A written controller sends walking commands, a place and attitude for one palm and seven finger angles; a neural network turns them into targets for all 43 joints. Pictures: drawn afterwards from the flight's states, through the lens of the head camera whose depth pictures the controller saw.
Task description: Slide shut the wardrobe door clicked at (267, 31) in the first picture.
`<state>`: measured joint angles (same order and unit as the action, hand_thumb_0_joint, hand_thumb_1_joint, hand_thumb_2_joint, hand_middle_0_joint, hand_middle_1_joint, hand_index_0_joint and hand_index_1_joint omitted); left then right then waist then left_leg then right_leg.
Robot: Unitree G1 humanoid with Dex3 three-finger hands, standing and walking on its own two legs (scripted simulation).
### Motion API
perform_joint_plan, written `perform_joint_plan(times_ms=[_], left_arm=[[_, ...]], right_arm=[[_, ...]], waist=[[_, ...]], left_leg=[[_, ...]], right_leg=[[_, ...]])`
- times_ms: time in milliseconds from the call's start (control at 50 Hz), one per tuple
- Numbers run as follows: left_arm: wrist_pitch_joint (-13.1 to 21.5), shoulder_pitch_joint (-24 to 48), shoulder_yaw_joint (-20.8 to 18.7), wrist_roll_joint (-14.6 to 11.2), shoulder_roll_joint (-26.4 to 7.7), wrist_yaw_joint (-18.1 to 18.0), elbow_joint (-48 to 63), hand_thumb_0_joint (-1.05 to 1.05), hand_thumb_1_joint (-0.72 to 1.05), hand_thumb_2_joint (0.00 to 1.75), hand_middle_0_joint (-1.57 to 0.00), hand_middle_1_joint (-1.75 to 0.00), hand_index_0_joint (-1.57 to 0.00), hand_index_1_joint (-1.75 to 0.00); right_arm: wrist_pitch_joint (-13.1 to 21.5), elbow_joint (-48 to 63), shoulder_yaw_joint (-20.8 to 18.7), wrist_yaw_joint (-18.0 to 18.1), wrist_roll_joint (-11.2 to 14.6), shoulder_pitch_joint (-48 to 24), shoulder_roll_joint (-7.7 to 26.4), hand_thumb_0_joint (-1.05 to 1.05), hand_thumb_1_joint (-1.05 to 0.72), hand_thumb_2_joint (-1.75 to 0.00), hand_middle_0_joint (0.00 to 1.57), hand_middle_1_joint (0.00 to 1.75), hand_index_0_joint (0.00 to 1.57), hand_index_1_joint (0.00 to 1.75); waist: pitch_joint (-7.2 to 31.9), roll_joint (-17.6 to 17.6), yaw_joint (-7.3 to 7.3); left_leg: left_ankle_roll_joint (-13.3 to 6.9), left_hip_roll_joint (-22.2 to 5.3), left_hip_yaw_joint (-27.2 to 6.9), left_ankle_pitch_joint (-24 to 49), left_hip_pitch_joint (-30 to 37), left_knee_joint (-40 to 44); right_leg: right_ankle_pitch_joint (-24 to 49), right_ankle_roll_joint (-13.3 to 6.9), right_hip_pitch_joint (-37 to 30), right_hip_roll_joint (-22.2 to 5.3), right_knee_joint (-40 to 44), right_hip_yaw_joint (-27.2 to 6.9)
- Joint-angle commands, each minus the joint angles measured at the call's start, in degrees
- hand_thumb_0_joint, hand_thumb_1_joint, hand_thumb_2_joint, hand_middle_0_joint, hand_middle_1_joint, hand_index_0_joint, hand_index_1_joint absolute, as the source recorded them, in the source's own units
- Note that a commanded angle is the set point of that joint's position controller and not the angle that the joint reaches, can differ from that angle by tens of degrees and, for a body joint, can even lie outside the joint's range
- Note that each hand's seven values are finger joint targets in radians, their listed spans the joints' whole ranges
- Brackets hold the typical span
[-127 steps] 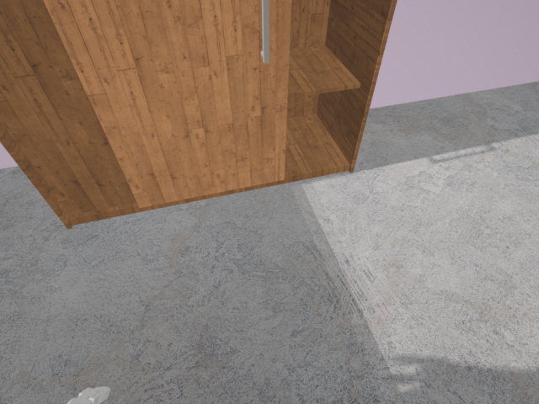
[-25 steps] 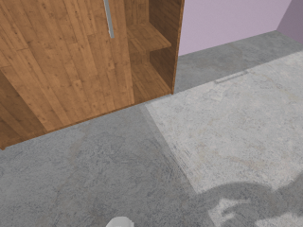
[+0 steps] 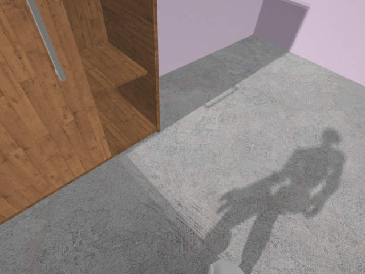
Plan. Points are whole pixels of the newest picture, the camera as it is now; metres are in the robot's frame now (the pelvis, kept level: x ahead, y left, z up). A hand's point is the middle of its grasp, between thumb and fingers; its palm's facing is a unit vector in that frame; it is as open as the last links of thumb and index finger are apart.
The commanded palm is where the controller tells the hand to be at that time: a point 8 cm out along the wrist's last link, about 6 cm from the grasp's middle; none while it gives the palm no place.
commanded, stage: walk to a spot facing it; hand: left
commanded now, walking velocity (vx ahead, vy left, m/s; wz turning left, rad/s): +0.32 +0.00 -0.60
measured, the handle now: (44, 37) +0.76 +0.55 +0.10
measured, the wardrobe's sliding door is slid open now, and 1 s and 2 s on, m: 0.38 0.38 0.38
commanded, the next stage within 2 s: turn to face it in 0.92 s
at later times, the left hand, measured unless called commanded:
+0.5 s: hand (159, 199) +0.35 +0.09 -0.17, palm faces -0.30 -0.94 -0.19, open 7.3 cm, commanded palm none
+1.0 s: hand (164, 156) +0.52 +0.10 -0.17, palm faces -0.48 -0.86 -0.16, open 7.4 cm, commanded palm none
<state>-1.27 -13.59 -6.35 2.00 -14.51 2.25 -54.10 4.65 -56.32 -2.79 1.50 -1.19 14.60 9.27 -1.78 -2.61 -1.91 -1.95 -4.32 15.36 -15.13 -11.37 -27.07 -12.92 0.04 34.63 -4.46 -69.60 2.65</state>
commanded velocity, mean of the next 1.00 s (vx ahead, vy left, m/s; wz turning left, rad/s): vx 0.19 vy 0.00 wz -0.54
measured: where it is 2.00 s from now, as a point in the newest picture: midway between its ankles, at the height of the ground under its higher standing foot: (197, 249)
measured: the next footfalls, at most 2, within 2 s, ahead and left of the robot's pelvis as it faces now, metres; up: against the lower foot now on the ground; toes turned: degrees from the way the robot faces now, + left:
right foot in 0.30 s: +0.25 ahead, -0.16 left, +0.00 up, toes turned -18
left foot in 0.70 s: +0.44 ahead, +0.04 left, +0.00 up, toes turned -15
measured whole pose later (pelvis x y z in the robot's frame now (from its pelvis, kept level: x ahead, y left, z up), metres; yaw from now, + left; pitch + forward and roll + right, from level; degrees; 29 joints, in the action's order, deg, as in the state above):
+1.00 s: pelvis +0.36 -0.03 +0.00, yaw -33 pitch +0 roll -2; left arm -3.7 -12.8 -5.6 1.5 -13.1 2.0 -54.3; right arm 2.3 -54.6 -2.1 1.8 -1.3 15.0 9.7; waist -3.1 -2.1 -0.6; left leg -1.1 -7.4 16.8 -15.9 -9.6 -26.5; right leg -17.1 3.3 31.7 -4.0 -62.4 3.6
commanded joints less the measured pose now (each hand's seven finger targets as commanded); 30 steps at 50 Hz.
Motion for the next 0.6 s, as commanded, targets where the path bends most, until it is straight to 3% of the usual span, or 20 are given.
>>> perform_joint_plan(times_ms=[0,80,140,180,200,220,240,260,280,300,320,340,360,380,400,440,520,580], left_arm=[[-0.1,2.0,1.0,0.4,1.6,1.1,4.7,0.0,0.9,0.9,-0.2,-0.3,-0.2,-0.3],[0.2,10.5,1.8,0.2,2.0,1.4,7.2,0.0,0.9,0.9,-0.2,-0.3,-0.2,-0.3],[0.7,15.2,2.2,-0.1,1.7,1.3,8.6,0.0,0.9,0.9,-0.2,-0.3,-0.2,-0.3],[1.0,15.2,2.2,-0.2,1.5,1.2,8.7,0.0,0.9,0.9,-0.2,-0.3,-0.2,-0.3],[1.2,14.1,2.2,-0.2,0.8,1.2,8.4,0.0,0.9,0.9,-0.2,-0.3,-0.2,-0.3],[1.6,11.0,1.9,-0.2,-0.2,1.0,7.5,0.0,0.9,0.9,-0.2,-0.3,-0.2,-0.3],[2.2,4.8,1.5,-0.1,-1.8,0.7,5.8,0.0,0.9,0.9,-0.2,-0.3,-0.2,-0.3],[3.0,-5.1,0.3,0.0,-5.5,0.3,2.9,0.0,0.9,0.9,-0.2,-0.3,-0.2,-0.3],[3.7,-12.0,-1.4,-0.2,-13.2,-0.5,1.5,0.0,0.9,0.9,-0.2,-0.3,-0.2,-0.3],[3.3,-15.0,-1.9,-1.9,-17.2,-1.2,0.4,0.0,0.9,0.9,-0.2,-0.3,-0.2,-0.3],[3.3,-11.9,-1.6,-1.9,-16.1,-1.4,1.6,0.0,0.9,0.9,-0.2,-0.3,-0.2,-0.3],[3.2,-6.5,-0.9,-1.9,-12.9,-1.8,2.9,0.0,0.9,0.9,-0.2,-0.3,-0.2,-0.3],[3.5,-2.9,0.0,-1.7,-10.1,-2.2,3.6,0.0,0.9,0.9,-0.2,-0.3,-0.2,-0.3],[3.9,-0.2,0.6,-1.3,-8.4,-2.4,4.0,0.0,0.9,0.9,-0.2,-0.3,-0.2,-0.3],[4.2,1.6,0.8,-1.0,-7.7,-2.5,4.2,0.0,0.9,0.9,-0.2,-0.3,-0.2,-0.3],[4.5,2.7,0.8,-0.5,-7.2,-2.6,3.7,0.0,0.9,0.9,-0.2,-0.3,-0.2,-0.3],[4.1,0.8,0.5,-0.5,-7.3,-1.9,3.3,0.0,0.9,0.9,-0.2,-0.3,-0.2,-0.3],[3.8,-0.5,0.2,-0.6,-7.9,-1.7,3.5,0.0,0.9,0.9,-0.2,-0.3,-0.2,-0.3]], right_arm=[[1.5,1.8,-1.5,-0.2,0.1,5.2,8.1,0.0,-0.9,-0.9,0.2,0.3,0.2,0.3],[1.1,0.3,-1.3,-0.4,-0.2,9.6,9.0,0.0,-0.9,-0.9,0.2,0.3,0.2,0.3],[0.4,-0.6,-1.3,-0.6,-0.6,11.8,9.6,0.0,-0.9,-0.9,0.2,0.3,0.2,0.3],[0.0,-0.7,-1.5,-0.6,-0.8,11.8,10.6,0.0,-0.9,-0.9,0.2,0.3,0.2,0.3],[-0.1,-0.5,-1.7,-0.6,-0.8,12.0,11.2,0.0,-0.9,-0.9,0.2,0.3,0.2,0.3],[-0.3,-0.2,-1.8,-0.6,-0.7,11.6,12.1,0.0,-0.9,-0.9,0.2,0.3,0.2,0.3],[-0.5,0.4,-1.9,-0.9,-0.4,11.1,12.8,0.0,-0.9,-0.9,0.2,0.3,0.2,0.3],[-0.6,1.3,-1.6,-1.4,0.1,9.6,12.7,0.0,-0.9,-0.9,0.2,0.3,0.2,0.3],[-0.7,3.6,-0.8,-1.8,1.1,11.0,8.5,0.0,-0.9,-0.9,0.2,0.3,0.2,0.3],[-0.4,5.9,-0.5,-1.1,1.2,4.9,8.0,0.0,-0.9,-0.9,0.2,0.3,0.2,0.3],[-0.1,6.4,-1.0,-0.8,1.0,3.8,8.8,0.0,-0.9,-0.9,0.2,0.3,0.2,0.3],[-0.5,6.1,-1.2,-0.7,0.7,2.1,9.4,0.0,-0.9,-0.9,0.2,0.3,0.2,0.3],[-1.2,5.3,-1.0,-0.9,0.2,0.9,8.9,0.0,-0.9,-0.9,0.2,0.3,0.2,0.3],[-2.0,4.6,-0.8,-1.0,-0.2,2.5,7.9,0.0,-0.9,-0.9,0.2,0.3,0.2,0.3],[-2.7,3.6,-0.8,-1.0,-0.4,4.9,7.0,0.0,-0.9,-0.9,0.2,0.3,0.2,0.3],[-3.3,3.2,-0.9,-1.2,-0.4,6.8,6.1,0.0,-0.9,-0.9,0.2,0.3,0.2,0.3],[-3.1,5.9,-0.9,-1.9,-0.4,0.9,5.7,0.0,-0.9,-0.9,0.2,0.3,0.2,0.3],[-2.2,7.9,-0.9,-2.0,0.0,-3.1,5.8,0.0,-0.9,-0.9,0.2,0.3,0.2,0.3]], waist=[[-3.0,5.9,1.41],[-4.1,6.8,4.05],[-4.8,8.1,5.78],[-4.1,8.9,5.28],[-2.7,9.5,4.65],[-0.3,9.8,3.15],[3.5,7.9,0.09],[9.7,4.9,-5.04],[18.1,-7.3,-6.48],[18.6,-7.1,-7.15],[16.3,-4.3,-5.74],[10.7,-2.0,-3.31],[5.3,0.6,-1.33],[3.0,0.4,1.27],[2.7,-0.5,3.21],[3.4,-1.7,4.92],[1.0,-5.3,3.04],[0.1,-6.0,1.47]], left_leg=[[-5.5,-16.5,-9.4,4.6,3.9,17.5],[-5.1,-16.3,-4.7,13.0,9.0,15.8],[-4.4,-17.1,-2.2,19.1,11.3,13.2],[-3.7,-17.5,0.1,26.2,13.9,10.2],[-3.2,-17.5,1.4,33.4,15.0,6.5],[-2.6,-17.4,2.6,41.5,15.3,0.4],[-1.3,-16.0,4.2,46.5,12.3,-9.5],[1.4,-14.5,5.1,39.1,2.1,-24.1],[4.9,-5.7,3.4,-7.9,-19.4,-42.6],[5.3,-2.0,-5.2,-21.1,-29.3,-54.8],[4.8,-4.0,-11.4,-15.1,-29.5,-56.5],[4.9,-6.1,-13.0,-10.3,-29.4,-55.5],[5.1,-7.9,-13.8,-6.9,-27.1,-51.4],[5.4,-7.9,-13.6,-5.8,-23.6,-47.5],[5.8,-7.5,-13.1,-5.1,-20.7,-44.2],[6.3,-6.2,-12.1,-4.5,-16.7,-36.7],[6.1,-3.6,-10.9,-0.3,-15.2,-24.2],[5.5,-0.8,-10.3,-1.2,-11.0,-16.0]], right_leg=[[5.2,1.4,7.2,-4.0,7.3,-1.7],[6.1,1.3,6.3,-3.0,19.3,1.4],[3.7,-0.2,3.0,-1.3,26.2,3.4],[1.3,-1.6,0.5,0.4,29.2,4.9],[-0.9,-2.5,-2.4,1.7,30.8,5.9],[-3.4,-3.6,-8.0,3.5,32.8,7.2],[-2.8,-4.8,-18.1,6.2,35.9,8.9],[2.8,-6.3,-36.0,4.2,39.0,5.9],[10.0,-12.8,-55.1,-13.5,41.2,-21.3],[24.7,-17.5,-56.2,-21.0,46.4,-35.0],[22.5,-16.7,-50.1,-19.1,47.3,-30.5],[15.0,-15.7,-42.3,-17.9,49.4,-27.7],[13.7,-13.7,-32.5,-14.7,51.1,-21.7],[14.1,-12.4,-25.4,-12.7,52.5,-17.8],[14.2,-11.7,-21.2,-10.9,53.2,-14.6],[12.3,-11.1,-17.2,-8.4,53.3,-11.7],[-0.9,-10.7,-14.5,-5.9,55.1,-13.3],[-1.8,-10.3,-15.0,-6.1,53.7,-16.4]])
